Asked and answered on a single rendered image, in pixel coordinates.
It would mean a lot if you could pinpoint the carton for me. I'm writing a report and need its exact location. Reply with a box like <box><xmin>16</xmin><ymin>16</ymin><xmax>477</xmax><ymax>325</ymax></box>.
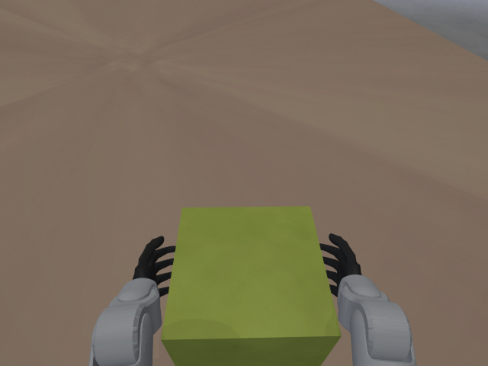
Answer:
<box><xmin>161</xmin><ymin>206</ymin><xmax>342</xmax><ymax>366</ymax></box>

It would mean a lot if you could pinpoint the robot left forearm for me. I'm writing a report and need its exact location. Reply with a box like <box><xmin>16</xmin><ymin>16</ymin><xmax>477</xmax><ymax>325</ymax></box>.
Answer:
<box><xmin>88</xmin><ymin>278</ymin><xmax>162</xmax><ymax>366</ymax></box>

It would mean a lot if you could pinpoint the robot right forearm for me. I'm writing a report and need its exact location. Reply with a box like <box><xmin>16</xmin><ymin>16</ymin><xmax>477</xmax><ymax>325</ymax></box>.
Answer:
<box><xmin>337</xmin><ymin>274</ymin><xmax>417</xmax><ymax>366</ymax></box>

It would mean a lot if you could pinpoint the robot right hand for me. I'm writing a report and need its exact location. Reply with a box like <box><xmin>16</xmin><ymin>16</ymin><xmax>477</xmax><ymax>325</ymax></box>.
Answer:
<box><xmin>319</xmin><ymin>233</ymin><xmax>362</xmax><ymax>297</ymax></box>

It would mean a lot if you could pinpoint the robot left hand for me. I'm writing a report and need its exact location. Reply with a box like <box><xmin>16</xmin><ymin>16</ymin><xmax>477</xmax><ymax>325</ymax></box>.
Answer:
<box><xmin>133</xmin><ymin>236</ymin><xmax>176</xmax><ymax>297</ymax></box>

